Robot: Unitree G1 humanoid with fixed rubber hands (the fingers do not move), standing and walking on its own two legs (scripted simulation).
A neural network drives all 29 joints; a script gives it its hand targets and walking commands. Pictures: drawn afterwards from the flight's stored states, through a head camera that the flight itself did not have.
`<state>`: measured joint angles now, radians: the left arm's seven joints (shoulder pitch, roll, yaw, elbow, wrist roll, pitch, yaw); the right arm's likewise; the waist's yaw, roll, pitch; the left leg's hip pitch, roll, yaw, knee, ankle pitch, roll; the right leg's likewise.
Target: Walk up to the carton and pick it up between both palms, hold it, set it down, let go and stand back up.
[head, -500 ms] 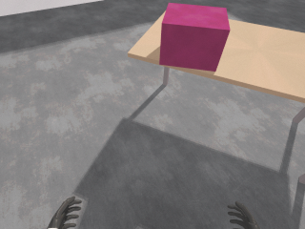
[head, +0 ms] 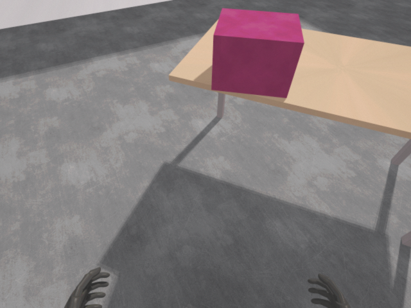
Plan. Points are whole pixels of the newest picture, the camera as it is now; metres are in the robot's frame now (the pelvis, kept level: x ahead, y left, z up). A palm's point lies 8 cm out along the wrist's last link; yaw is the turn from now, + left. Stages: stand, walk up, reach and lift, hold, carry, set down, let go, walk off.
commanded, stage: stand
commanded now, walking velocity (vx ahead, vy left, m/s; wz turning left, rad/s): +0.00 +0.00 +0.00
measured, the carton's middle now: (254, 52) +0.93 -0.16 +0.02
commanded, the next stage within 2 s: none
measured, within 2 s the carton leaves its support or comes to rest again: neither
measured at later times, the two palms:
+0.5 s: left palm out of the picture +0.11 +0.26 -0.09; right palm out of the picture +0.10 -0.26 -0.09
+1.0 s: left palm out of the picture +0.12 +0.26 -0.09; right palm out of the picture +0.09 -0.26 -0.10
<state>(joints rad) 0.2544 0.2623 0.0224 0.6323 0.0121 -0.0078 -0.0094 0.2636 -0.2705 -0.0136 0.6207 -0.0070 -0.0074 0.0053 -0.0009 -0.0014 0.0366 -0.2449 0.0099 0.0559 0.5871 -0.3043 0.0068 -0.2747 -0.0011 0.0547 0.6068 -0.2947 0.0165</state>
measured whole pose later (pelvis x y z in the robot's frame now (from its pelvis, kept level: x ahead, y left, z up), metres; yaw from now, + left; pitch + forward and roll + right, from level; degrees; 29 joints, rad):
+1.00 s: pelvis +0.00 +0.01 +0.00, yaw -2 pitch -1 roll +1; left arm 0.27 0.26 0.02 0.66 0.01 0.00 0.00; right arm 0.30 -0.28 -0.01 0.65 0.00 0.00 0.00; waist 0.00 0.00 0.03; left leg -0.24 0.02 0.09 0.57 -0.30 0.01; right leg -0.29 0.01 0.10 0.59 -0.28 0.02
